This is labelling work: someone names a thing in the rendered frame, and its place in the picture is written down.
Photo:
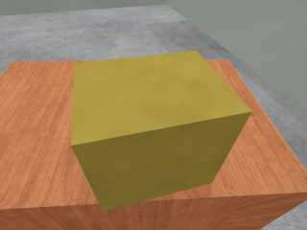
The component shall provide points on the pedestal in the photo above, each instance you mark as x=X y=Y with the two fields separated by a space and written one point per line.
x=43 y=186

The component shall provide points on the carton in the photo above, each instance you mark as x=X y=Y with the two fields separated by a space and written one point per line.
x=151 y=126

